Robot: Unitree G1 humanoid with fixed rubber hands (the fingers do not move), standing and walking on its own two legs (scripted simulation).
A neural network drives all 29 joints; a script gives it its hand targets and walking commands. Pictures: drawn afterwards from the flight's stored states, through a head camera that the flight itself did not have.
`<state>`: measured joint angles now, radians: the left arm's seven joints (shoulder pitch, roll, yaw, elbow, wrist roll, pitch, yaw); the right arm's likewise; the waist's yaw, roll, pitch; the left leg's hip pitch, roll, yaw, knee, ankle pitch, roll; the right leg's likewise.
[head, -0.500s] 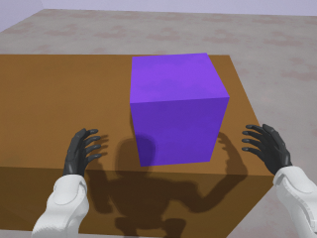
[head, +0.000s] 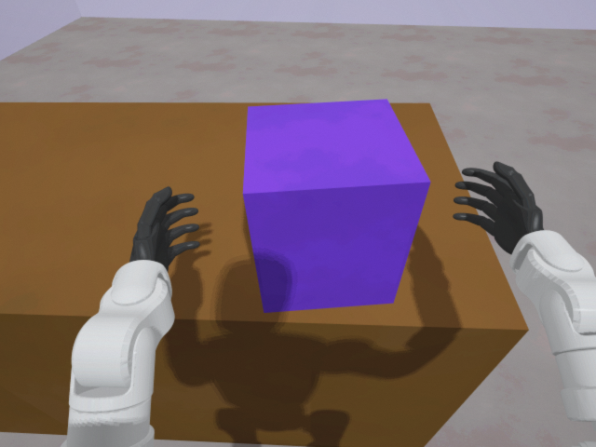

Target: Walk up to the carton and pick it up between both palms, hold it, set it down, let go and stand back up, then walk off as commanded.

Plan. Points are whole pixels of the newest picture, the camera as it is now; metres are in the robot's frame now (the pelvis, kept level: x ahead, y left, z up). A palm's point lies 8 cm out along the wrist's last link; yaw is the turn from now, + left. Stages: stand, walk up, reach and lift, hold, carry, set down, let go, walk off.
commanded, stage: reach and lift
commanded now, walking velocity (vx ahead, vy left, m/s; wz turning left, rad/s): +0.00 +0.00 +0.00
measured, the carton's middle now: (323, 209) +0.45 -0.02 +0.10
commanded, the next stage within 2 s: none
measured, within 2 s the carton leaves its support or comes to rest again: neither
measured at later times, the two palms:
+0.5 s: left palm (156, 193) +0.36 +0.18 +0.21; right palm (529, 153) +0.40 -0.26 +0.23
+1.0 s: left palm (165, 162) +0.41 +0.18 +0.22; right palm (504, 129) +0.44 -0.24 +0.24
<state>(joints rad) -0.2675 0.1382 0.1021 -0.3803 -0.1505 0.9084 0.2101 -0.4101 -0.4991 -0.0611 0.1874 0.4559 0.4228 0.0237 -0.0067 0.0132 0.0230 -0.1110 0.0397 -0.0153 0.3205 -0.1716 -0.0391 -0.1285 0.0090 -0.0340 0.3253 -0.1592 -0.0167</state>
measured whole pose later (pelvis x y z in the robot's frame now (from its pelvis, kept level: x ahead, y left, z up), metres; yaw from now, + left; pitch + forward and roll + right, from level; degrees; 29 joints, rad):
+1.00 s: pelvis +0.01 +0.00 +0.00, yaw +0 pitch +0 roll +0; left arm -0.82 0.21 0.13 0.23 -0.16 0.83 0.22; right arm -1.03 -0.55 0.02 0.83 0.49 0.42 0.07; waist 0.01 0.03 0.00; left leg -0.14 0.04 -0.02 0.32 -0.18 -0.04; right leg -0.15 0.01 -0.03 0.31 -0.16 -0.02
